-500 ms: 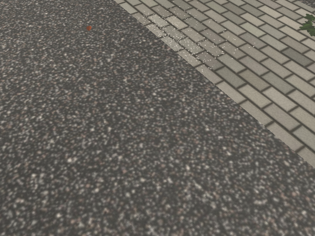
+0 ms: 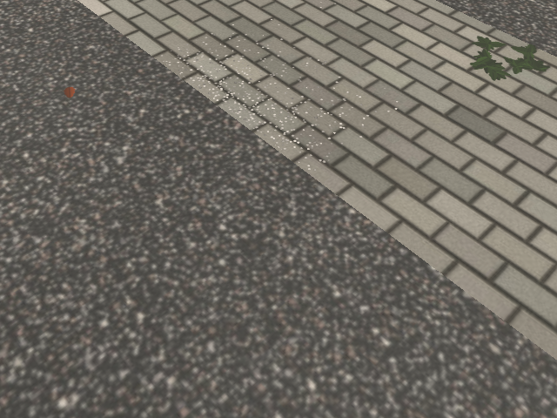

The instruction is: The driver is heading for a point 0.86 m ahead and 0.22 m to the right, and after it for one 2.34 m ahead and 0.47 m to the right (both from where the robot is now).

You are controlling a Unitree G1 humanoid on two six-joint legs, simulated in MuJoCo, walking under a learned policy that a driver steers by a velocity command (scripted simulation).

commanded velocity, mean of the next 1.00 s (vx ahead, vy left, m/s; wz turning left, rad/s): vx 0.50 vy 0.00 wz -0.38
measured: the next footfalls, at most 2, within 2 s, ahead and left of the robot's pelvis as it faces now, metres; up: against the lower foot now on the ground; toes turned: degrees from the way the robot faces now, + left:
right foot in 0.28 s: +0.32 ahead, -0.15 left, +0.00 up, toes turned -12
left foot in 0.78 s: +0.66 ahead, -0.04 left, +0.00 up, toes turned -23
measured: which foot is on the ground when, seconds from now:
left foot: down 0.00-0.30, up 0.32-0.76, down 0.78-1.00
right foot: up 0.00-0.26, down 0.28-0.80, up 0.82-1.00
